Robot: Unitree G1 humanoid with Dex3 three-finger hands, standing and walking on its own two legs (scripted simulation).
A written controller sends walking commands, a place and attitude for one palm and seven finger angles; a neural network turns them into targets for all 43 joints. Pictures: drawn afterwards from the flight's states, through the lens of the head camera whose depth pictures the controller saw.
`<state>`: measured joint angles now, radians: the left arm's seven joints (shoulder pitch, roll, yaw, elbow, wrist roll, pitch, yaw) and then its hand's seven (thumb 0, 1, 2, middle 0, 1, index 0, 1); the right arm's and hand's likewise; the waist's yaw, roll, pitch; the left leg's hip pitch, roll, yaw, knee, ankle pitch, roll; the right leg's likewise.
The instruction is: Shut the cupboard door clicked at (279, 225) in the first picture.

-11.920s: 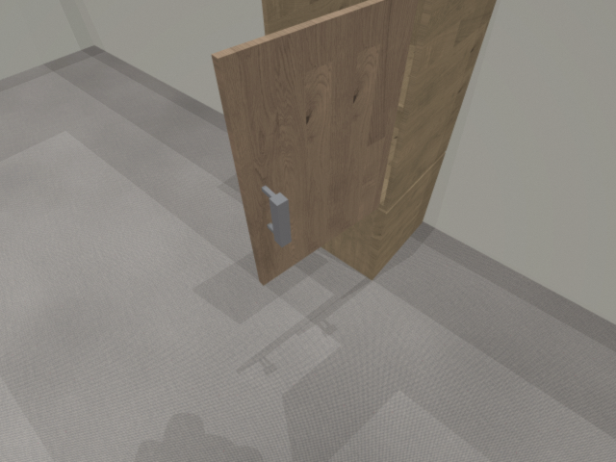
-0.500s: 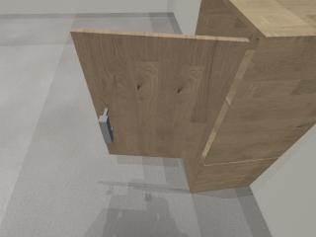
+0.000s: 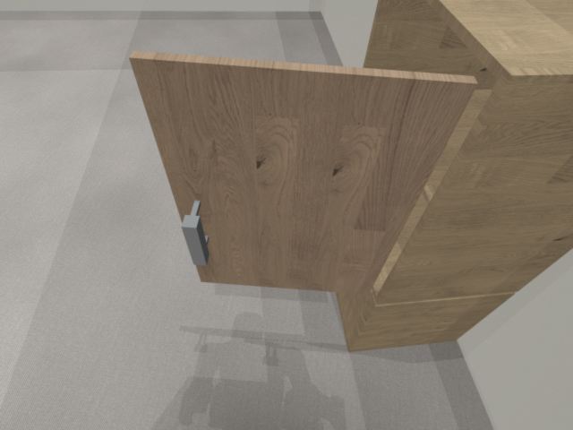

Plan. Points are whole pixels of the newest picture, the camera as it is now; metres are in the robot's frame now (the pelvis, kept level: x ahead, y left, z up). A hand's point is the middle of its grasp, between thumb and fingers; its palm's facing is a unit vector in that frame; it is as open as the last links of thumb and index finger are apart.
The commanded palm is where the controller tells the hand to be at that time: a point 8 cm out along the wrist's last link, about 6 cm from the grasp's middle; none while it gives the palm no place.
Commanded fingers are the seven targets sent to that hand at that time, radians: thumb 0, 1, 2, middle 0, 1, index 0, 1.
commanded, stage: come to a stop and stand still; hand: left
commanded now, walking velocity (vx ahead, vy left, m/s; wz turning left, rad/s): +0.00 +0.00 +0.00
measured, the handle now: (199, 232) +0.45 +0.20 -0.08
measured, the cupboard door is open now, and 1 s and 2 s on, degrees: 80 80 80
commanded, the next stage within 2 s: look again from close up in 0.42 s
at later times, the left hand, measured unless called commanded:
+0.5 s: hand out of the picture -0.02 +0.18 -0.17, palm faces +0.02 -0.98 -0.19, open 7.4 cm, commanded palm none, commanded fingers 0.00 0.90 0.90 -0.20 -0.30 -0.20 -0.30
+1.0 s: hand out of the picture +0.02 +0.17 -0.17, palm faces +0.02 -0.98 -0.19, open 7.4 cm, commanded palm none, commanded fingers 0.00 0.90 0.90 -0.20 -0.30 -0.20 -0.30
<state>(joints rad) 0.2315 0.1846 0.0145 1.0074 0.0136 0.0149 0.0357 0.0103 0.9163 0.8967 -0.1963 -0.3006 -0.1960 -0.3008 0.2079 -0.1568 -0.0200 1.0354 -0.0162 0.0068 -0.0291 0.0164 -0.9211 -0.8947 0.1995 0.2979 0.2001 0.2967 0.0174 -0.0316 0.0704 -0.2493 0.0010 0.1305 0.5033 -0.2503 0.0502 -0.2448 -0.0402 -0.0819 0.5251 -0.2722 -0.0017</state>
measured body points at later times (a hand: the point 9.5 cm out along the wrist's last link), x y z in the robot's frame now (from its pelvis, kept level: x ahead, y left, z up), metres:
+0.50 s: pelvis +0.00 +0.01 +0.00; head +0.01 +0.00 +0.45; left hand -0.02 +0.23 -0.16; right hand +0.01 -0.22 -0.16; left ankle +0.01 +0.09 -0.74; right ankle +0.00 -0.12 -0.74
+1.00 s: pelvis +0.02 +0.00 +0.01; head +0.03 +0.00 +0.45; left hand +0.02 +0.22 -0.15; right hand +0.02 -0.22 -0.15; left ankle +0.01 +0.09 -0.74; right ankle +0.00 -0.12 -0.74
